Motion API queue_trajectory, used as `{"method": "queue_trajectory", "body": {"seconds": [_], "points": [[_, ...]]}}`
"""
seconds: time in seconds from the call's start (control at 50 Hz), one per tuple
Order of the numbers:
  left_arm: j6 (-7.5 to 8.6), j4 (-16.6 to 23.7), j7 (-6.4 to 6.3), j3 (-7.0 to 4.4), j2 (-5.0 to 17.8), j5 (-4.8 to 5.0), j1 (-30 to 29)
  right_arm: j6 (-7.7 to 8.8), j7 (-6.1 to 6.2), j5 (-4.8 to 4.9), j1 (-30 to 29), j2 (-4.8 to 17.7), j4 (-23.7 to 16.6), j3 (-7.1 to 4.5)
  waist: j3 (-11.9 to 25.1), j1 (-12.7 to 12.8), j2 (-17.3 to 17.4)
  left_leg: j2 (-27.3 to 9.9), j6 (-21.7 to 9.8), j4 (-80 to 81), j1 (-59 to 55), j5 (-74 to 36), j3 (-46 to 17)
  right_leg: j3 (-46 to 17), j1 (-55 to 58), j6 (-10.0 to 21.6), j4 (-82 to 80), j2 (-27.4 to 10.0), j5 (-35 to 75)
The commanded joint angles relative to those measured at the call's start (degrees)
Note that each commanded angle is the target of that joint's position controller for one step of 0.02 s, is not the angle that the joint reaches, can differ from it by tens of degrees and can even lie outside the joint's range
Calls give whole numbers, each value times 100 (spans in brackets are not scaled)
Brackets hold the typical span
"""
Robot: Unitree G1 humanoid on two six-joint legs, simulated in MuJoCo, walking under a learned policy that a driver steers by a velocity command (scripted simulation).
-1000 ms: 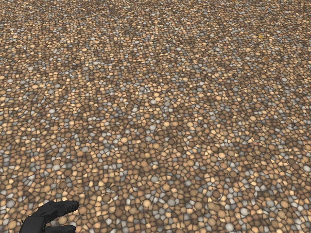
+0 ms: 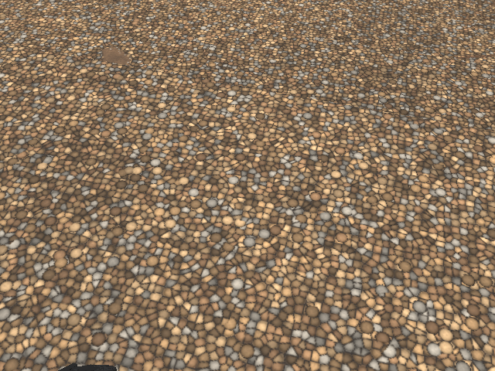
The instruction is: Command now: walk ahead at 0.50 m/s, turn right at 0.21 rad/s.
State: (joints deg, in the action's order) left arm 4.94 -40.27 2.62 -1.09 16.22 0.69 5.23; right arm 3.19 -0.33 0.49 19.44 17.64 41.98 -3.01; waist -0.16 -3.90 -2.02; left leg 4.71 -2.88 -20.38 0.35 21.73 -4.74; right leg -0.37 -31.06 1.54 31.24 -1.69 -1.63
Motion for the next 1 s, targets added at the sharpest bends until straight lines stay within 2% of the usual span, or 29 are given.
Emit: {"method": "queue_trajectory", "body": {"seconds": [0.02,0.04,0.06,0.08,0.1,0.12,0.14,0.16,0.18,0.22,0.28,0.36,0.42,0.46,0.5,0.52,0.54,0.56,0.58,0.6,0.62,0.64,0.66,0.68,0.72,0.78,0.88,0.96,1.0], "points": [[104,364,25,-293,803,-7,204,-27,71,2,-68,983,-179,-270,233,424,658,-1576,-583,-662,-198,-4698,-338,240,783,403,-285,268,-357],[94,181,-7,-418,1064,-29,1011,-42,115,-51,-86,855,-253,-209,848,774,459,-1288,-377,-1782,260,-4936,1,-62,2077,630,-190,118,4],[79,169,-29,-561,1647,-65,1674,44,123,-136,352,540,-469,-84,1674,757,-551,-618,68,-3828,2131,-3094,384,-2193,4153,1428,-215,-1101,-76],[30,56,-4,-547,1462,75,1945,159,90,-137,438,370,-460,-16,1954,803,-1496,78,356,-5143,3699,747,145,-4318,5127,1989,-1162,-1726,-1168],[0,109,-23,-430,1099,109,1808,268,8,16,8,774,-548,-84,1435,943,-865,-291,274,-5512,4374,705,-321,-4182,4919,1731,-1402,-1668,-2050],[-35,210,-54,-398,975,32,1523,336,-32,103,-510,785,-682,-80,825,940,-383,-517,218,-5384,4489,291,-217,-3498,4236,1550,-1460,-1466,-1921],[-62,257,-63,-374,921,-28,1294,379,-30,8,-810,724,-762,-69,325,811,62,-688,204,-4931,4438,-7,-118,-2999,3498,1455,-1573,-1247,-1370],[-58,310,-85,-337,816,-56,1141,376,-6,-110,-834,725,-776,-105,216,641,99,-850,231,-4478,4142,-270,-123,-2675,3059,1386,-1648,-1066,-782],[-70,363,-103,-322,792,-70,1050,357,0,-155,-756,664,-783,-107,188,502,-51,-882,294,-4236,3877,-399,-92,-2498,2787,1377,-1741,-899,-352],[-76,364,-153,-336,819,-35,1019,296,16,-169,-626,558,-728,-92,193,384,-207,-882,454,-3848,3703,-469,10,-2204,2466,1436,-1826,-773,218],[-92,259,-258,-403,997,10,1202,243,58,-170,-1076,396,-818,-32,52,478,-149,-781,675,-2905,3689,-1213,115,-1813,2095,1380,-1884,-587,659],[-182,81,-354,-426,1021,67,1567,310,0,-110,-1904,232,-939,30,14,770,-256,-480,724,-1499,3098,-2469,137,-1638,1842,1067,-1713,-307,424],[-256,-34,-383,-431,991,108,1833,374,-69,-41,-2309,310,-1025,-2,-12,882,-280,-334,639,-971,2898,-2540,35,-2026,2142,995,-1458,-426,126],[-306,-55,-406,-442,976,107,1838,416,-96,-17,-2327,423,-1024,-59,-24,816,-365,-308,532,-681,2744,-2249,-75,-2359,2468,926,-1212,-535,26],[-344,-31,-412,-467,977,88,1693,455,-79,-2,-1945,568,-927,-145,44,568,-540,-321,337,-480,2182,-1885,-32,-2535,2549,820,-855,-567,371],[-346,23,-395,-434,867,75,1579,475,-39,-32,-1425,701,-805,-227,338,280,-506,-408,151,-251,1341,-1986,20,-2389,2407,670,-354,-339,731],[-322,149,-362,-337,608,6,1462,487,13,-124,-595,938,-715,-314,1096,-126,-219,-1129,-209,-513,-130,-1896,-542,-2060,1817,489,913,-76,412],[-270,254,-360,-210,223,91,2162,408,45,-201,120,1392,-569,-443,2020,-47,1203,-2450,-1095,-434,-2289,-1047,-2665,-1210,-84,62,2810,753,-1668],[-238,271,-362,-218,510,125,2334,350,-2,-40,199,1071,-497,-388,1988,9,1834,-2935,-1286,48,-2336,121,-4010,-1066,-1023,-20,3728,505,-3248],[-257,242,-354,-341,942,146,1866,322,18,-9,-87,671,-551,-284,1107,-85,1149,-2707,-1051,214,-1561,554,-3372,-1082,-1335,-71,4116,200,-2788],[-290,313,-355,-372,994,98,1456,282,32,-48,-364,534,-573,-234,532,-46,714,-2453,-858,327,-815,97,-2585,-846,-1276,-118,4122,16,-2342],[-296,399,-340,-386,923,41,1214,264,26,-68,-562,424,-515,-191,111,57,596,-2222,-800,506,-183,-497,-2021,-765,-1205,-151,3906,-130,-2057],[-318,429,-314,-404,834,38,1168,274,27,-108,-671,325,-473,-150,-54,189,706,-2040,-733,666,227,-901,-1570,-736,-1021,-151,3740,-287,-1866],[-349,443,-286,-387,708,75,1221,290,20,-121,-738,311,-433,-148,-120,277,839,-1923,-713,823,524,-1113,-1236,-662,-834,-159,3635,-373,-1763],[-399,511,-258,-342,496,82,1145,340,4,-79,-762,377,-325,-183,-172,330,842,-1894,-806,1059,743,-1528,-745,-550,-834,-209,3426,-462,-1571],[-394,646,-226,-305,412,40,840,361,9,-90,-721,605,-155,-258,-186,311,638,-1940,-891,1187,630,-2260,-165,-536,-1044,-299,2798,-539,-908],[-280,841,-47,-227,280,53,-3,271,37,-34,-528,830,73,-283,-305,2,480,-1758,-633,1132,398,-2723,807,-105,-652,-168,1196,-395,394],[-292,1123,71,-252,368,70,-472,142,41,85,-252,1056,264,-349,-423,-52,521,-2008,-480,822,-296,-3370,1076,167,-606,90,584,-239,-125],[-330,1158,80,-355,561,27,-230,69,79,134,-264,1232,273,-402,-154,202,708,-2023,-353,83,-526,-5227,1307,487,4,326,480,114,-767]]}}
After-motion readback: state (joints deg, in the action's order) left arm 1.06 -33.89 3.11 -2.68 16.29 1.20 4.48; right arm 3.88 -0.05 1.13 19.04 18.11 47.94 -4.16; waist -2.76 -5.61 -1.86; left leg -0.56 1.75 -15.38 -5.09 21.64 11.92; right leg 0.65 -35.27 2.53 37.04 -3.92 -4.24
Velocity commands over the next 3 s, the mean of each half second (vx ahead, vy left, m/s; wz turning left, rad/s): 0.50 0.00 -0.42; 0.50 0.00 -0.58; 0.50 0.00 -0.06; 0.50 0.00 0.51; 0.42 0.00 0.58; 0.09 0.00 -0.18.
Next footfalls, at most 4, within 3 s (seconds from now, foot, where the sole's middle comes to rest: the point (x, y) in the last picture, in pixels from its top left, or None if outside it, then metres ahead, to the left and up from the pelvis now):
0.04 right None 0.19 -0.11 -0.77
0.54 left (230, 369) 0.50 0.03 -0.77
1.04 right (358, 313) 0.63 -0.34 -0.77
1.60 left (334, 205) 1.01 -0.34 -0.77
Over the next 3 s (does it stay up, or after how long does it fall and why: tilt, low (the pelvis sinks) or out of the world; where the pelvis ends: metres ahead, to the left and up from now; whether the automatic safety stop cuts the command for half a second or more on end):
stays up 1.31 -0.49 0.00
